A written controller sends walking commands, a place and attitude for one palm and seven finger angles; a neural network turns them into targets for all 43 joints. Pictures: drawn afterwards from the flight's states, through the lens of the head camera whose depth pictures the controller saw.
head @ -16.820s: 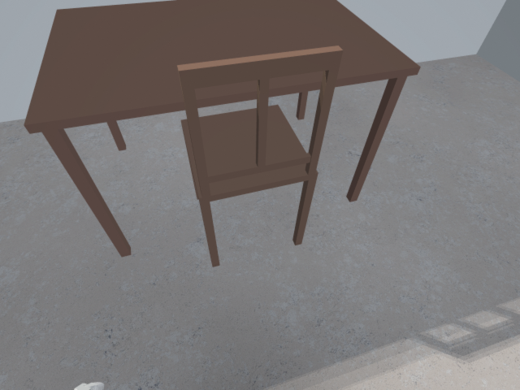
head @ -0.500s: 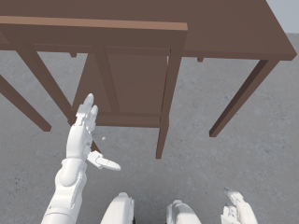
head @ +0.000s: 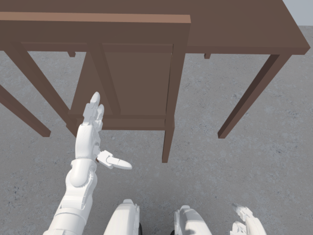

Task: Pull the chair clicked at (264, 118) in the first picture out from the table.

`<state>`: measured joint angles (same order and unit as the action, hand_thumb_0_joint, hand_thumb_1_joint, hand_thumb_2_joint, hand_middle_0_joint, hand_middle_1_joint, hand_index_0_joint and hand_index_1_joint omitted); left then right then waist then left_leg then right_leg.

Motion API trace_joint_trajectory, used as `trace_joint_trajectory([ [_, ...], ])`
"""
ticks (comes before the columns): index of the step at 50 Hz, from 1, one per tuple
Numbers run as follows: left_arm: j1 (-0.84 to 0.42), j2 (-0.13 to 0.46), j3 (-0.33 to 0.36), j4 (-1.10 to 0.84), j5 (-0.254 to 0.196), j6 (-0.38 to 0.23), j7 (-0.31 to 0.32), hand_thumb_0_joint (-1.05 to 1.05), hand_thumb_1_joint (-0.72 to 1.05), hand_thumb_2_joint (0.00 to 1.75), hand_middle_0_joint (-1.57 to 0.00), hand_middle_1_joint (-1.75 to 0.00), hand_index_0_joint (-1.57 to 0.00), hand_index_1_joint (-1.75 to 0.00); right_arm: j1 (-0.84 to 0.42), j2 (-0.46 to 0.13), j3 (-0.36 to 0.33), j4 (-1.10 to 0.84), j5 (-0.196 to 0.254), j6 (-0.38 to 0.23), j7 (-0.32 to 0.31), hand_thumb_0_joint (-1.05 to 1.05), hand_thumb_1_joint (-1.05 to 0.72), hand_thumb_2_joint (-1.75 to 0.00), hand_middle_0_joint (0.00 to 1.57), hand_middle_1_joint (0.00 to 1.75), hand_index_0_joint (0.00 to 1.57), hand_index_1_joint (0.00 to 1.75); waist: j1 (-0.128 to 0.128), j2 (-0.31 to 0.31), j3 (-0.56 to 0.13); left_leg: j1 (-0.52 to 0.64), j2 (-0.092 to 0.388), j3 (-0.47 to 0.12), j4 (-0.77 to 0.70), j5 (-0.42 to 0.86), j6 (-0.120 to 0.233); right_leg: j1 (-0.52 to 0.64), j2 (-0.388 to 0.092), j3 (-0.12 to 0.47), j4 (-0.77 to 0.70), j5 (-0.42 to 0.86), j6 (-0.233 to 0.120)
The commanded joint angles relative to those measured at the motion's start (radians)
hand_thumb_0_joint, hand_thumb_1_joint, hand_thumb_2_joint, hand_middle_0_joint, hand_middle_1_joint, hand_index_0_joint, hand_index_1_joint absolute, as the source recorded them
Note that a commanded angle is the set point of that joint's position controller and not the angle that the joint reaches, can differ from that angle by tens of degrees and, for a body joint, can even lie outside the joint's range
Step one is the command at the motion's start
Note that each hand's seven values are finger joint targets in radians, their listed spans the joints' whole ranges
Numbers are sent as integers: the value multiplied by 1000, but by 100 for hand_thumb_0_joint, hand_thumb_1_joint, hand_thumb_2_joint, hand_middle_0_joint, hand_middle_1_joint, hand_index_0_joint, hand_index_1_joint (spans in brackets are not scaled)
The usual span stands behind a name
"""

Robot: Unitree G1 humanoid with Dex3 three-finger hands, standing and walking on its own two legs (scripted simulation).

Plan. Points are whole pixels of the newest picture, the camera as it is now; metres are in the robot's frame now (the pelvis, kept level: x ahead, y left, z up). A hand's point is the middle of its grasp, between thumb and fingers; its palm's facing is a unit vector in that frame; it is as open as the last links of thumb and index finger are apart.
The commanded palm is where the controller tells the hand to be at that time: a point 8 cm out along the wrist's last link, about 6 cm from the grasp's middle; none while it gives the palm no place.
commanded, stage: aim the fingers beside a spindle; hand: left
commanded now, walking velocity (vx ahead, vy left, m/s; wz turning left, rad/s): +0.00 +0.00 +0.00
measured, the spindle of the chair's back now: (108, 84) +0.50 +0.14 +0.04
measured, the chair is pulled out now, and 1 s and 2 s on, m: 0.00 0.00 0.00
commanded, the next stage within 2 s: push the fingers through the gap in 0.34 s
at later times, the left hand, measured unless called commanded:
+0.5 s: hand (112, 139) +0.34 +0.12 +0.02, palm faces -0.03 -1.00 -0.02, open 17.0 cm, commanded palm +0.33 +0.17 +0.02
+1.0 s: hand (113, 121) +0.39 +0.12 +0.02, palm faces -0.02 -1.00 -0.03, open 16.9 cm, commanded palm +0.38 +0.17 +0.02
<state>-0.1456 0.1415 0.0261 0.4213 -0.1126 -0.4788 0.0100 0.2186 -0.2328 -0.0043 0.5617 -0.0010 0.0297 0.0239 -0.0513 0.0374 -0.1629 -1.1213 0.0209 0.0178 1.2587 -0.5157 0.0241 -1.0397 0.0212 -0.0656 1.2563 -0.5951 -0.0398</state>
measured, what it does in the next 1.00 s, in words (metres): stands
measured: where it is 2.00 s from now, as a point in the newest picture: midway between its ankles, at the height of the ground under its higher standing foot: outside the picture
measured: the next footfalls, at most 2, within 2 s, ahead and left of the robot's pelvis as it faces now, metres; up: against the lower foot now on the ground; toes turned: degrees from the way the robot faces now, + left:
none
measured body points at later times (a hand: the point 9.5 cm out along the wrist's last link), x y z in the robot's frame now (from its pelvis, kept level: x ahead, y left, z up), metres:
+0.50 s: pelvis +0.00 +0.00 +0.00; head +0.10 +0.01 +0.44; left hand +0.34 +0.17 +0.02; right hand +0.15 -0.24 -0.11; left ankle +0.04 +0.11 -0.62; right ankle +0.00 -0.10 -0.62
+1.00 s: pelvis +0.00 +0.01 +0.00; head +0.11 +0.01 +0.43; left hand +0.39 +0.17 +0.03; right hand +0.10 -0.25 -0.12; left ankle +0.04 +0.11 -0.62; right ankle +0.00 -0.10 -0.62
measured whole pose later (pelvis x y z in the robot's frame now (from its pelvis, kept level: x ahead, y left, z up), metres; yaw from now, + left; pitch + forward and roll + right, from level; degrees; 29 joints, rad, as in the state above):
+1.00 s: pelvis +0.00 +0.01 +0.00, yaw +0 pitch +23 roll -2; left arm -0.36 0.17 0.07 0.61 -0.10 -0.49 0.02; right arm 0.25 -0.24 -0.01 0.60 -0.01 0.04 0.03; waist -0.08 0.04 -0.17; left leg -1.16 0.02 0.01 1.27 -0.51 0.03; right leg -1.07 0.02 -0.07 1.25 -0.59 -0.03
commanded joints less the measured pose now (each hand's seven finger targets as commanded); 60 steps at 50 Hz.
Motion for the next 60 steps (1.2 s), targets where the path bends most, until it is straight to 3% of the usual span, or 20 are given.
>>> trace_joint_trajectory([
  [1,-211,74,16,-203,-8,-74,-20,0,-50,30,-6,-8,-6,-8,13,-141,-53,-118,5,-39,-16,0,-90,-90,20,30,20,30,-25,-52,-351,281,-14,-50,-126,239,9,173,-15,64,-201,326,16],
  [2,-231,59,-3,-203,-7,-76,-25,0,-50,30,-6,-8,-6,-8,13,-141,-54,-115,5,-42,-18,0,-90,-90,20,30,20,30,-32,-47,-353,289,-13,-51,-123,230,10,158,-16,62,-201,312,17],
  [6,-210,69,7,-219,-12,-80,-27,0,-50,30,-6,-8,-6,-8,18,-142,-58,-112,4,-48,-20,0,-90,-90,20,30,20,30,-20,-23,-388,333,-11,-58,-123,275,8,153,-15,56,-193,337,12],
  [14,-185,104,46,-205,-5,-72,-14,0,-50,30,-6,-8,-6,-8,9,-142,-54,-122,2,-39,-16,0,-90,-90,20,30,20,30,-8,-32,-357,292,-16,-54,-125,253,8,164,-11,58,-191,321,10],
  [16,-224,82,23,-210,-2,-76,-15,0,-50,30,-6,-8,-6,-8,5,-142,-54,-121,2,-38,-16,0,-90,-90,20,30,20,30,-21,-22,-354,304,-13,-57,-122,246,8,136,-13,55,-189,310,13],
  [22,-210,63,-1,-218,-5,-73,-19,0,-50,30,-6,-8,-6,-8,9,-145,-56,-125,2,-42,-17,0,-90,-90,20,30,20,30,-15,-8,-387,344,-10,-68,-128,263,4,124,-11,47,-186,304,9],
  [24,-278,62,-11,-201,2,-67,-14,0,-50,30,-6,-8,-6,-8,15,-148,-55,-114,3,-39,-20,0,-90,-90,20,30,20,30,-38,-21,-358,338,-7,-79,-125,251,7,92,-9,38,-184,284,9],
  [29,-362,107,39,-161,11,-67,5,0,-50,30,-6,-8,-6,-8,23,-151,-52,-103,-1,-38,-24,0,-90,-90,20,30,20,30,-33,-18,-385,320,-12,-74,-118,238,7,101,-8,46,-180,271,9],
  [30,-349,100,44,-146,11,-64,9,0,-50,30,-6,-8,-6,-8,24,-149,-53,-101,-2,-37,-23,0,-90,-90,20,30,20,30,-26,-10,-399,335,-11,-73,-120,256,4,103,-8,43,-176,288,8],
  [34,-413,91,38,-101,12,-55,10,0,-50,30,-6,-8,-6,-8,38,-149,-51,-92,-3,-34,-19,0,-90,-90,20,30,20,30,-42,-5,-394,330,-11,-77,-118,264,4,97,-6,39,-176,295,9],
  [38,-406,105,63,-73,5,-51,6,0,-50,30,-6,-8,-6,-8,49,-149,-53,-91,-2,-28,-14,0,-90,-90,20,30,20,30,-30,-6,-422,332,-13,-66,-122,278,2,131,-5,47,-184,324,10],
  [39,-408,123,78,-63,5,-52,6,0,-50,30,-6,-8,-6,-8,53,-153,-53,-90,-2,-26,-14,0,-90,-90,20,30,20,30,-32,-15,-419,329,-12,-68,-121,288,3,130,-3,47,-180,331,9],
  [42,-471,103,57,-77,3,-66,2,0,-50,30,-6,-8,-6,-8,63,-150,-56,-79,-3,-26,-14,0,-90,-90,20,30,20,30,-49,-16,-425,339,-10,-68,-117,290,4,124,-3,50,-183,338,14],
  [44,-483,117,67,-84,2,-78,1,0,-50,30,-6,-8,-6,-8,68,-153,-57,-73,-4,-29,-14,0,-90,-90,20,30,20,30,-47,7,-436,349,-9,-69,-117,300,3,119,-2,49,-179,339,11],
  [47,-515,99,54,-25,9,-78,0,0,-50,30,-6,-8,-6,-8,79,-155,-58,-59,-4,-24,-10,0,-90,-90,20,30,20,30,-59,-3,-402,344,-7,-77,-121,281,0,85,-1,39,-181,312,11],
  [49,-536,122,80,27,15,-75,5,0,-50,30,-6,-8,-6,-8,86,-160,-59,-54,-6,-21,-11,0,-90,-90,20,30,20,30,-64,-15,-379,321,-9,-75,-119,263,3,76,2,41,-186,295,11],
  [52,-563,148,114,39,15,-81,10,0,-50,30,-6,-8,-6,-8,92,-160,-59,-54,-7,-16,-10,0,-90,-90,20,30,20,30,-52,1,-421,328,-11,-70,-119,277,0,95,1,47,-180,313,10],
  [53,-584,130,96,33,18,-85,9,0,-50,30,-6,-8,-6,-8,92,-157,-59,-54,-8,-16,-8,0,-90,-90,20,30,20,30,-56,28,-429,349,-10,-70,-119,292,-2,84,0,45,-177,320,9],
  [55,-589,121,94,37,19,-88,13,0,-50,30,-6,-8,-6,-8,101,-158,-62,-54,-11,-15,-3,0,-90,-90,20,30,20,30,-56,23,-453,375,-7,-79,-118,317,-3,76,3,38,-171,330,8],
  [60,-665,146,117,131,34,-84,23,0,-50,30,-6,-8,-6,-8,116,-162,-60,-39,-11,-2,0,0,-90,-90,20,30,20,30,-79,-5,-404,322,-9,-76,-113,276,1,60,5,42,-177,306,12],
])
